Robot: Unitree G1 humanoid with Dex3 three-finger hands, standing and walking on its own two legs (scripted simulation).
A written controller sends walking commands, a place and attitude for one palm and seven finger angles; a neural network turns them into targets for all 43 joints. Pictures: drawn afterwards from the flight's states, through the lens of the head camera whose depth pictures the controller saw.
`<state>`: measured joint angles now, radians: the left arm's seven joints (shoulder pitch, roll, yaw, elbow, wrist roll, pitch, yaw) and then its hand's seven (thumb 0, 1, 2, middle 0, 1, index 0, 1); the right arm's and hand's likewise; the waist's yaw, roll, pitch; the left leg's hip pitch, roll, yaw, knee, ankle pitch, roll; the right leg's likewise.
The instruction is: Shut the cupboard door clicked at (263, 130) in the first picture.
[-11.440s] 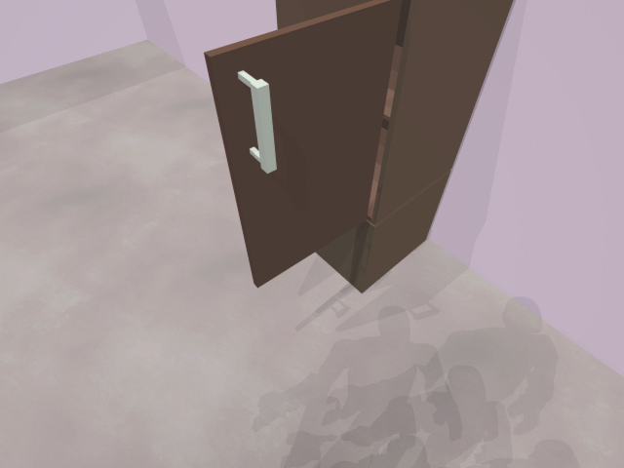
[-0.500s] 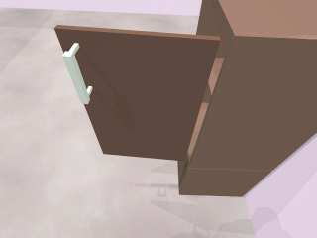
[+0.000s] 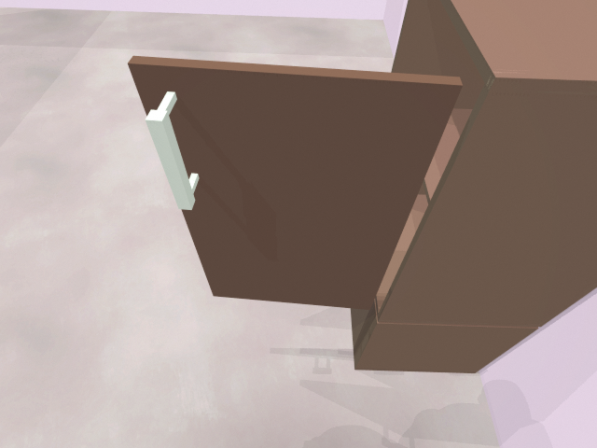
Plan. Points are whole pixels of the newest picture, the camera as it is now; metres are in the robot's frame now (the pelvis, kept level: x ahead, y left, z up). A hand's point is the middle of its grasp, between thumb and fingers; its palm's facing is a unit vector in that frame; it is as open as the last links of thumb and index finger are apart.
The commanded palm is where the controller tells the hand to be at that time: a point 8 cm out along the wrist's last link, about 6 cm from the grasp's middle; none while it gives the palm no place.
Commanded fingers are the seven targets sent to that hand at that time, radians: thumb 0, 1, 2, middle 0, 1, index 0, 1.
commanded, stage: come to a stop and stand still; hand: left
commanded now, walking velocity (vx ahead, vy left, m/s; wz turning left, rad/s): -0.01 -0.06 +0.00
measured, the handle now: (178, 155) +0.44 +0.20 +0.14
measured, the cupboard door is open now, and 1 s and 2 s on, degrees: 86 86 86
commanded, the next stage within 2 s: look again from close up in 0.54 s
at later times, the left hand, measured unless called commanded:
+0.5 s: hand out of the picture +0.02 +0.18 -0.16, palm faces -0.01 -0.97 -0.23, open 7.4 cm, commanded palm none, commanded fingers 0.00 0.90 0.90 -0.20 -0.30 -0.20 -0.30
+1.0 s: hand out of the picture +0.00 +0.17 -0.17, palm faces +0.01 -0.98 -0.18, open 7.4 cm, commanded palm none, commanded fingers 0.00 0.90 0.90 -0.20 -0.30 -0.20 -0.30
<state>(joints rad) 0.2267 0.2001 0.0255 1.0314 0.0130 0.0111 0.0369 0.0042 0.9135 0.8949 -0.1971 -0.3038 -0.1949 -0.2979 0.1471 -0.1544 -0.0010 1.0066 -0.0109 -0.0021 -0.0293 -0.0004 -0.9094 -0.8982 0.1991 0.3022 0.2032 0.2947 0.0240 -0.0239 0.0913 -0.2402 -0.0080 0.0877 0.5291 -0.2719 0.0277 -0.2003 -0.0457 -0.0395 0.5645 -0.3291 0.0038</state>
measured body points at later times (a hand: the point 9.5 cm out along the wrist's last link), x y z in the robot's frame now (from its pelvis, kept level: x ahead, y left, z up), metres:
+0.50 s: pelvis -0.02 -0.01 +0.00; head -0.01 -0.02 +0.45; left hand +0.02 +0.23 -0.15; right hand -0.01 -0.23 -0.16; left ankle +0.01 +0.10 -0.73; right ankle -0.03 -0.12 -0.73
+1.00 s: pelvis +0.00 +0.00 +0.01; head +0.02 +0.00 +0.46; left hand +0.00 +0.22 -0.16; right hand +0.02 -0.23 -0.15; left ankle +0.01 +0.10 -0.73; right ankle -0.03 -0.12 -0.73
